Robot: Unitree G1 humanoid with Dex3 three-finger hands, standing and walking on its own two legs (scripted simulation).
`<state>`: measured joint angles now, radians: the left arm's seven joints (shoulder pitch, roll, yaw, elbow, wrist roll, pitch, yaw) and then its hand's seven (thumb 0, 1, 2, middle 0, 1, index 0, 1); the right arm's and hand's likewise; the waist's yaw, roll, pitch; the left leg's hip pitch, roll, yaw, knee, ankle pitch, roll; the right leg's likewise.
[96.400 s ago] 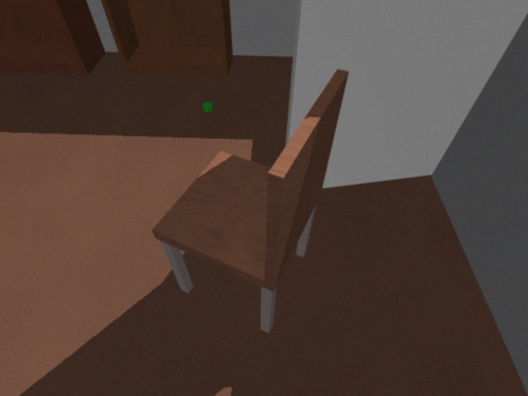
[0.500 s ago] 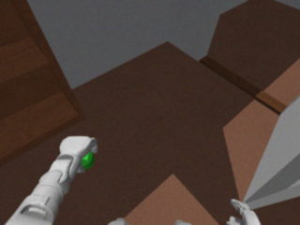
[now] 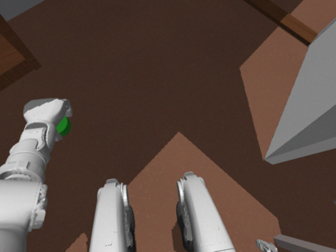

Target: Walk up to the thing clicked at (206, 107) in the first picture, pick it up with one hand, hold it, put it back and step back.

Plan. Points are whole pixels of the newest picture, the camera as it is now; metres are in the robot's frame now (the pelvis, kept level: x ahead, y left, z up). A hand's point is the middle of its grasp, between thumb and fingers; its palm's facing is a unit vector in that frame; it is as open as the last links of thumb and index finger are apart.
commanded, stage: crouch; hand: left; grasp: from above
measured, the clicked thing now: (56, 124) +0.46 +0.27 -0.15
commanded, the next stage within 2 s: lower in 1.18 s
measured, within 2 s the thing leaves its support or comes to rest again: neither
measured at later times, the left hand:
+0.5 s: hand (69, 131) +0.48 +0.28 -0.28, palm faces -0.44 -0.03 -0.90, open 8.3 cm
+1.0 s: hand (73, 131) +0.51 +0.29 -0.35, palm faces -0.46 -0.02 -0.89, open 8.3 cm
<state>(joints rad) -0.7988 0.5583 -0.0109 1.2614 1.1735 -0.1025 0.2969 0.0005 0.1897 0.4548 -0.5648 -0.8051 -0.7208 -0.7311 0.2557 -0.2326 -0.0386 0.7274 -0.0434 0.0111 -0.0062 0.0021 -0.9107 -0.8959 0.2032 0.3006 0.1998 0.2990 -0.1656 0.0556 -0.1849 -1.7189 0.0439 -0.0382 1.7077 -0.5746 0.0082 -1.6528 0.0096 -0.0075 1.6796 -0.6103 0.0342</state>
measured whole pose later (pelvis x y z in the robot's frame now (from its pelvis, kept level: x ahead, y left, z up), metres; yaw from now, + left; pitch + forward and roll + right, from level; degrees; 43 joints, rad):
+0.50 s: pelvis +0.00 +0.00 -0.13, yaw -4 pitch +38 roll -8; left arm -0.97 0.75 0.09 1.33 1.25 -0.20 0.29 0.00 0.20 0.35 -0.63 -0.75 -0.80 -0.64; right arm 0.15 -0.25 0.01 0.72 -0.11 -0.03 0.10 0.00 -0.92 -0.90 0.20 0.30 0.20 0.30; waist -0.21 0.00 -0.11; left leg -2.15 0.04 -0.11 2.15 -0.67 0.00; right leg -2.05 0.03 -0.06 2.09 -0.71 0.04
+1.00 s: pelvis -0.01 +0.00 -0.19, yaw -7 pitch +34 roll -10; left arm -1.07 0.93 0.12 1.46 1.29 -0.25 0.28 -0.01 0.21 0.33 -0.63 -0.74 -0.80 -0.64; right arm 0.17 -0.27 0.11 0.70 -0.14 0.01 0.13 0.00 -0.92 -0.90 0.20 0.30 0.20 0.30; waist -0.27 -0.03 -0.01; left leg -2.32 0.04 -0.17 2.37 -0.67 0.00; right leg -2.20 0.05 -0.09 2.28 -0.70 0.05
